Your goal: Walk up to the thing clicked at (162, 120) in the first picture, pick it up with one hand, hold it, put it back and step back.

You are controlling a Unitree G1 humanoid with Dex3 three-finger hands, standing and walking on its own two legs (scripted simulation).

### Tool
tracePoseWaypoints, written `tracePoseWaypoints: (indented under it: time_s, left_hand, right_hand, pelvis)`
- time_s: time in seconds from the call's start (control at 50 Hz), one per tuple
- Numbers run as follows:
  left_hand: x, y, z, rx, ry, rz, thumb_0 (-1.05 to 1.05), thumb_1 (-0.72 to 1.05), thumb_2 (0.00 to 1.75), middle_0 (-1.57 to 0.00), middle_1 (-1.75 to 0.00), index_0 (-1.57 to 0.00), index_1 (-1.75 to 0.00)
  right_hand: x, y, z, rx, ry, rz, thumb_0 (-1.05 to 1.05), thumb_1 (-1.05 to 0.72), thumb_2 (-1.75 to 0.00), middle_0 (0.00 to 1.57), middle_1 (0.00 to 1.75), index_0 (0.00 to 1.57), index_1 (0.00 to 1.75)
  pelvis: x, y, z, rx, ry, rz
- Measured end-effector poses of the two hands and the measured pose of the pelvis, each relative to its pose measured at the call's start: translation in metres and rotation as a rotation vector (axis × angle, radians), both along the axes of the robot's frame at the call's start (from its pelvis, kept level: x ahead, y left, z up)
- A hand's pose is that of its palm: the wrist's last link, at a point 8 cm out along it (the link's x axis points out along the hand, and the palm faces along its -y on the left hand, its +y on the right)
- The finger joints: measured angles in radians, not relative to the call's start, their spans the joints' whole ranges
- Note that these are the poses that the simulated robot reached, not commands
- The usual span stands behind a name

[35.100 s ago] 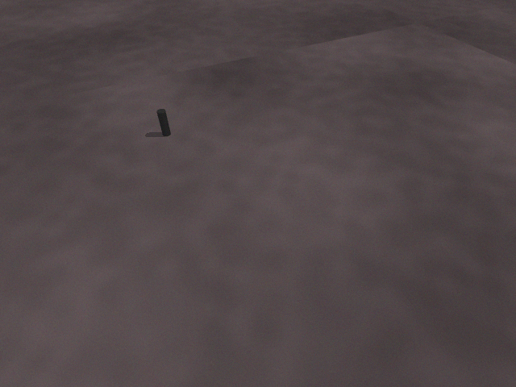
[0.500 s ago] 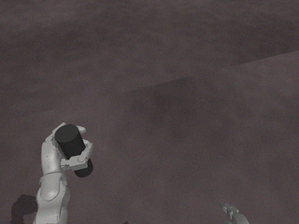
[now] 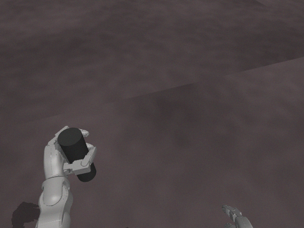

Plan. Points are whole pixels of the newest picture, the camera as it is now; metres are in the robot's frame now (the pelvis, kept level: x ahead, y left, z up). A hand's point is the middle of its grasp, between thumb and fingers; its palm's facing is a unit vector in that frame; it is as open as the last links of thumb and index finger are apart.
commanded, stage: hold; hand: left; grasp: from the side
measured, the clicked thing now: (79, 157) +0.32 +0.19 +0.02
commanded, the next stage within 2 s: crouch in 1.98 s
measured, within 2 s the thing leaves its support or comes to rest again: neither
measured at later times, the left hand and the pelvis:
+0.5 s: hand (79, 154) +0.32 +0.18 +0.05, palm faces +0.21 -0.98 -0.03, open 7.3 cm; pelvis -0.01 +0.00 +0.00, yaw +0 degrees
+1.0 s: hand (78, 153) +0.32 +0.18 +0.05, palm faces +0.21 -0.98 -0.03, open 7.3 cm; pelvis -0.01 +0.00 +0.00, yaw +0 degrees
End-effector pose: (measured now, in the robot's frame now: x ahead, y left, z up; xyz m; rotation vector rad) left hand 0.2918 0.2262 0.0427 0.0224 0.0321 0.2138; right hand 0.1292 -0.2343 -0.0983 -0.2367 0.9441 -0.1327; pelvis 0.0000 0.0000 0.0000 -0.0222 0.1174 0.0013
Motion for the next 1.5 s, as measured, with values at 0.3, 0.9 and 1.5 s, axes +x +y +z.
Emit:
tracePoseWaypoints:
  time_s: [0.3, 0.9, 1.5]
  left_hand:
    - [-0.010, -0.003, -0.004, -0.011, 0.012, -0.003, -0.02, -0.02, 1.08, -0.90, -1.08, -0.85, -1.05]
    - [-0.009, 0.002, 0.004, 0.003, -0.010, 0.004, -0.02, -0.02, 1.08, -0.90, -1.08, -0.85, -1.06]
    - [-0.008, 0.006, 0.007, 0.008, -0.018, 0.003, -0.02, -0.01, 1.07, -0.90, -1.09, -0.85, -1.06]
  right_hand:
    - [-0.006, -0.003, 0.003, 0.004, -0.008, 0.004, 0.01, -0.91, -0.90, 0.20, 0.30, 0.20, 0.30]
    - [-0.018, -0.004, 0.002, 0.000, 0.012, -0.014, 0.01, -0.92, -0.90, 0.20, 0.30, 0.20, 0.30]
    - [-0.014, -0.001, 0.003, 0.007, 0.001, -0.009, 0.01, -0.92, -0.90, 0.20, 0.30, 0.20, 0.30]
  pelvis:
    - [-0.007, -0.001, 0.002, 0.003, -0.015, -0.001]
    - [-0.009, -0.001, 0.004, 0.004, -0.023, -0.002]
    - [-0.010, 0.001, 0.004, 0.003, -0.024, 0.000]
